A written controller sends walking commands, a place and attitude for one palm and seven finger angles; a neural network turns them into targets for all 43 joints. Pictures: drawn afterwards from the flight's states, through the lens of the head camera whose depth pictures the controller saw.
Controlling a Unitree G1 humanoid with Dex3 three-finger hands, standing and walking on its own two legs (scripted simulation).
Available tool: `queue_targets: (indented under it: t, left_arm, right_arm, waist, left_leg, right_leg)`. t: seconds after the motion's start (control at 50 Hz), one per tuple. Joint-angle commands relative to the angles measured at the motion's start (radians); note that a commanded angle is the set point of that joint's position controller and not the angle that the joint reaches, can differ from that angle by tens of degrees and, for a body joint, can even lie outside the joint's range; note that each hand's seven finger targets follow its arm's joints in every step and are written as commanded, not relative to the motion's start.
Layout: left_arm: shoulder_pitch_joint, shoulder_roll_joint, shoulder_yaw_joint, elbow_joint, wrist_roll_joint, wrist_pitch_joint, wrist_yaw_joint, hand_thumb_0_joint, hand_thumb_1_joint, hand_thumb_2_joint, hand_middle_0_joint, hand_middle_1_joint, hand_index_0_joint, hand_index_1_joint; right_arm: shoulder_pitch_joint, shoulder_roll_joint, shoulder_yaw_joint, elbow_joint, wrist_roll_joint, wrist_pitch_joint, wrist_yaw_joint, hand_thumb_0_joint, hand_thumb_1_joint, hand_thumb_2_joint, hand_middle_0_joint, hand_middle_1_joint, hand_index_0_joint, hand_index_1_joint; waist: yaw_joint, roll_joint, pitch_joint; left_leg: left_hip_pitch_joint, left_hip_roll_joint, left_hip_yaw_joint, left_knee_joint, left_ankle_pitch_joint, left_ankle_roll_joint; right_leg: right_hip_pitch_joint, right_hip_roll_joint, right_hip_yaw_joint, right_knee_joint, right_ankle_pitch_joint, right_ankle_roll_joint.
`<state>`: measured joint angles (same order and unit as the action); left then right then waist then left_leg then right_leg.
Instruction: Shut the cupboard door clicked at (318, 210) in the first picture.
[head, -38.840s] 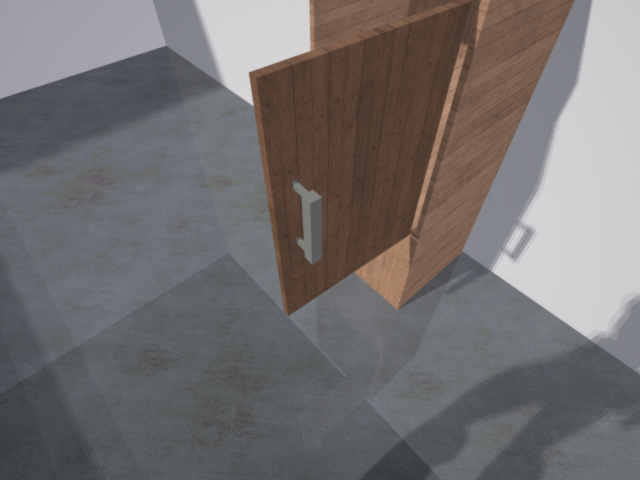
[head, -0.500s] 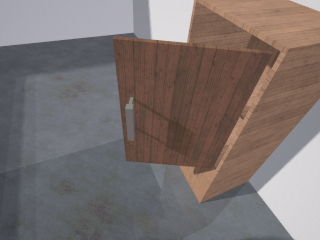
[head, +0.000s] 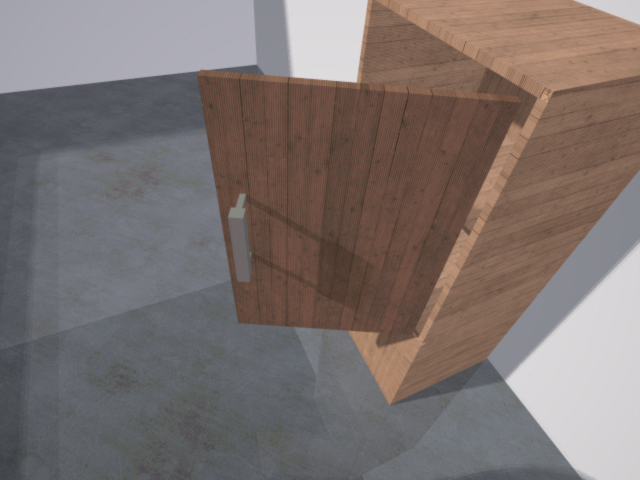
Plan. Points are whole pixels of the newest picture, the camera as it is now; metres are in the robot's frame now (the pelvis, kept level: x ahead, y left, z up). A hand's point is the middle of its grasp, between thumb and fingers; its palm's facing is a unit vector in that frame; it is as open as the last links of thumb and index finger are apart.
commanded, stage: come to a stop and stand still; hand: left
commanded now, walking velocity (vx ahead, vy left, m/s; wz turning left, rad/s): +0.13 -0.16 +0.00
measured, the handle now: (243, 238) +0.49 +0.16 -0.01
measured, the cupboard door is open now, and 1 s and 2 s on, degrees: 63 63 63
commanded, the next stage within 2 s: look again from close up in 1.04 s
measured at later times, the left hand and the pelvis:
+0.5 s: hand out of the picture +0.04 +0.18 -0.17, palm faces +0.02 -0.98 -0.21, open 7.3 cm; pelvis +0.01 +0.00 +0.00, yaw +0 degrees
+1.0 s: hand out of the picture -0.06 +0.18 -0.17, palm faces +0.03 -0.99 -0.17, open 7.4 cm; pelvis -0.02 +0.01 +0.01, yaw +1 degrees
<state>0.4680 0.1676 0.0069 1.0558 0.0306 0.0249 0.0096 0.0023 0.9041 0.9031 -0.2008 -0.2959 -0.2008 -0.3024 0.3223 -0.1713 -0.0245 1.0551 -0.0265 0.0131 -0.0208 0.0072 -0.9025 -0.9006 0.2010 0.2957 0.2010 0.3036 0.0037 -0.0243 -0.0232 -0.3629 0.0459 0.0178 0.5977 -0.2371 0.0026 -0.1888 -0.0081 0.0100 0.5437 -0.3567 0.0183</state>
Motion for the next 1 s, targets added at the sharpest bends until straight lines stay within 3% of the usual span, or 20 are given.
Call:
queue_targets:
  t: [0.0, 0.08, 0.12, 0.16, 0.2, 0.22, 0.24, 0.28, 0.34, 0.4, 0.44, 0.5, 0.54, 0.62, 0.7, 0.82, 0.98]
  left_arm:
    - [0.062, 0.104, 0.032, -0.037, -0.004, -0.023, 0.003, 0.0, 0.9, 0.9, -0.2, -0.3, -0.2, -0.3]
    - [0.076, 0.101, 0.038, -0.031, -0.004, -0.027, 0.006, 0.0, 0.9, 0.9, -0.2, -0.3, -0.2, -0.3]
    - [0.077, 0.09, 0.034, -0.02, -0.007, -0.034, 0.014, 0.0, 0.9, 0.9, -0.2, -0.3, -0.2, -0.3]
    - [0.079, 0.078, 0.028, -0.006, -0.009, -0.043, 0.025, 0.0, 0.9, 0.9, -0.2, -0.3, -0.2, -0.3]
    - [0.066, 0.071, 0.021, 0.0, -0.014, -0.048, 0.036, 0.0, 0.9, 0.9, -0.2, -0.3, -0.2, -0.3]
    - [0.056, 0.076, 0.02, -0.002, -0.016, -0.049, 0.04, 0.0, 0.9, 0.9, -0.2, -0.3, -0.2, -0.3]
    - [0.05, 0.081, 0.021, -0.005, -0.013, -0.048, 0.042, 0.0, 0.9, 0.9, -0.2, -0.3, -0.2, -0.3]
    - [0.025, 0.089, 0.026, -0.024, -0.012, -0.042, 0.045, 0.0, 0.9, 0.9, -0.2, -0.3, -0.2, -0.3]
    - [-0.013, 0.089, 0.029, -0.06, -0.01, -0.033, 0.045, 0.0, 0.9, 0.9, -0.2, -0.3, -0.2, -0.3]
    - [-0.043, 0.09, 0.033, -0.09, -0.011, -0.024, 0.041, 0.0, 0.9, 0.9, -0.2, -0.3, -0.2, -0.3]
    - [-0.054, 0.086, 0.031, -0.093, -0.008, -0.022, 0.038, 0.0, 0.9, 0.9, -0.2, -0.3, -0.2, -0.3]
    - [-0.095, 0.109, 0.028, -0.1, -0.011, -0.025, 0.032, 0.0, 0.9, 0.9, -0.2, -0.3, -0.2, -0.3]
    - [-0.117, 0.117, 0.023, -0.101, -0.009, -0.029, 0.029, 0.0, 0.9, 0.9, -0.2, -0.3, -0.2, -0.3]
    - [-0.132, 0.13, 0.02, -0.093, -0.01, -0.03, 0.023, 0.0, 0.9, 0.9, -0.2, -0.3, -0.2, -0.3]
    - [-0.111, 0.13, 0.016, -0.073, -0.011, -0.036, 0.022, 0.0, 0.9, 0.9, -0.2, -0.3, -0.2, -0.3]
    - [-0.071, 0.114, 0.01, -0.031, -0.013, -0.041, 0.022, 0.0, 0.9, 0.9, -0.2, -0.3, -0.2, -0.3]
    - [-0.027, 0.09, 0.002, 0.011, -0.013, -0.043, 0.025, 0.0, 0.9, 0.9, -0.2, -0.3, -0.2, -0.3]
  right_arm:
    - [-0.006, -0.1, -0.025, -0.061, 0.005, -0.034, -0.011, 0.0, -0.9, -0.9, 0.2, 0.3, 0.2, 0.3]
    - [0.0, -0.076, -0.018, -0.052, 0.008, -0.045, -0.014, 0.0, -0.9, -0.9, 0.2, 0.3, 0.2, 0.3]
    - [-0.001, -0.06, -0.007, -0.043, 0.012, -0.05, -0.016, 0.0, -0.9, -0.9, 0.2, 0.3, 0.2, 0.3]
    - [0.017, -0.067, -0.003, -0.016, 0.018, -0.053, -0.02, 0.0, -0.9, -0.9, 0.2, 0.3, 0.2, 0.3]
    - [0.026, -0.075, -0.001, -0.003, 0.023, -0.052, -0.025, 0.0, -0.9, -0.9, 0.2, 0.3, 0.2, 0.3]
    - [0.016, -0.078, -0.003, -0.002, 0.025, -0.049, -0.027, 0.0, -0.9, -0.9, 0.2, 0.3, 0.2, 0.3]
    - [0.007, -0.076, -0.005, -0.004, 0.027, -0.047, -0.03, 0.0, -0.9, -0.9, 0.2, 0.3, 0.2, 0.3]
    - [0.001, -0.084, -0.014, -0.013, 0.026, -0.039, -0.03, 0.0, -0.9, -0.9, 0.2, 0.3, 0.2, 0.3]
    - [-0.013, -0.099, -0.027, -0.03, 0.024, -0.031, -0.031, 0.0, -0.9, -0.9, 0.2, 0.3, 0.2, 0.3]
    - [-0.044, -0.112, -0.033, -0.054, 0.019, -0.023, -0.027, 0.0, -0.9, -0.9, 0.2, 0.3, 0.2, 0.3]
    - [-0.075, -0.101, -0.029, -0.063, 0.017, -0.019, -0.02, 0.0, -0.9, -0.9, 0.2, 0.3, 0.2, 0.3]
    - [-0.1, -0.089, -0.022, -0.073, 0.015, -0.011, -0.006, 0.0, -0.9, -0.9, 0.2, 0.3, 0.2, 0.3]
    - [-0.103, -0.087, -0.019, -0.069, 0.014, -0.009, 0.001, 0.0, -0.9, -0.9, 0.2, 0.3, 0.2, 0.3]
    - [-0.097, -0.114, -0.016, -0.057, 0.011, -0.007, 0.01, 0.0, -0.9, -0.9, 0.2, 0.3, 0.2, 0.3]
    - [-0.073, -0.121, -0.012, -0.042, 0.012, -0.016, 0.011, 0.0, -0.9, -0.9, 0.2, 0.3, 0.2, 0.3]
    - [-0.047, -0.118, -0.005, -0.012, 0.016, -0.022, 0.009, 0.0, -0.9, -0.9, 0.2, 0.3, 0.2, 0.3]
    - [-0.013, -0.103, -0.001, 0.019, 0.02, -0.023, 0.004, 0.0, -0.9, -0.9, 0.2, 0.3, 0.2, 0.3]
  waist:
    - [-0.002, -0.021, 0.141]
    - [0.003, -0.041, 0.131]
    - [0.001, 0.0, 0.11]
    - [0.001, 0.062, 0.072]
    - [0.0, 0.094, 0.029]
    - [0.002, 0.084, 0.027]
    - [0.004, 0.052, 0.05]
    - [0.0, 0.025, 0.03]
    - [0.0, 0.036, 0.007]
    - [0.003, 0.059, -0.021]
    - [0.012, 0.046, 0.007]
    - [0.002, -0.007, 0.044]
    - [-0.002, -0.029, 0.075]
    - [-0.006, 0.009, 0.129]
    - [-0.002, 0.015, 0.096]
    - [0.001, 0.044, 0.098]
    - [0.0, 0.037, 0.099]
  left_leg:
    - [-0.025, 0.041, -0.033, -0.062, -0.174, 0.042]
    - [-0.027, 0.024, 0.016, 0.006, -0.037, 0.035]
    - [0.032, 0.025, 0.024, 0.0, 0.127, 0.028]
    - [0.117, 0.051, -0.004, -0.014, 0.344, 0.029]
    - [0.176, 0.07, -0.026, -0.019, 0.549, 0.036]
    - [0.182, 0.07, -0.028, -0.023, 0.585, 0.035]
    - [0.171, 0.064, -0.025, -0.026, 0.596, 0.035]
    - [0.186, 0.063, -0.02, -0.031, 0.596, 0.033]
    - [0.212, 0.079, -0.035, -0.047, 0.627, 0.046]
    - [0.205, 0.093, -0.059, -0.075, 0.525, 0.057]
    - [0.15, 0.077, -0.061, -0.102, 0.347, 0.048]
    - [0.114, 0.038, -0.045, -0.125, 0.117, 0.019]
    - [0.121, 0.03, -0.047, -0.151, 0.051, 0.014]
    - [0.098, 0.032, -0.082, -0.227, -0.088, 0.009]
    - [0.109, 0.038, -0.095, -0.26, -0.079, 0.011]
    - [0.112, 0.039, -0.107, -0.286, -0.087, 0.01]
    - [0.126, 0.04, -0.103, -0.288, -0.067, 0.01]
  right_leg:
    - [-0.144, -0.077, 0.111, -0.165, -0.113, -0.108]
    - [-0.096, -0.088, 0.116, -0.14, 0.043, -0.113]
    - [-0.073, -0.089, 0.096, -0.106, 0.243, -0.095]
    - [-0.044, -0.07, 0.043, -0.049, 0.463, -0.059]
    - [-0.012, -0.068, 0.027, -0.049, 0.528, -0.036]
    - [0.002, -0.07, 0.027, -0.059, 0.543, -0.03]
    - [0.009, -0.073, 0.028, -0.061, 0.592, -0.026]
    - [0.011, -0.081, 0.023, -0.038, 0.633, -0.026]
    - [-0.008, -0.071, 0.014, -0.023, 0.552, -0.023]
    - [-0.021, -0.059, 0.016, -0.03, 0.409, -0.025]
    - [-0.011, -0.06, 0.034, -0.072, 0.329, -0.03]
    - [-0.047, -0.086, 0.074, -0.136, 0.222, -0.042]
    - [-0.083, -0.087, 0.084, -0.18, 0.122, -0.045]
    - [-0.13, -0.071, 0.077, -0.222, -0.058, -0.041]
    - [-0.09, -0.073, 0.063, -0.219, -0.011, -0.039]
    - [-0.08, -0.073, 0.053, -0.219, 0.01, -0.038]
    - [-0.073, -0.075, 0.043, -0.219, 0.034, -0.037]
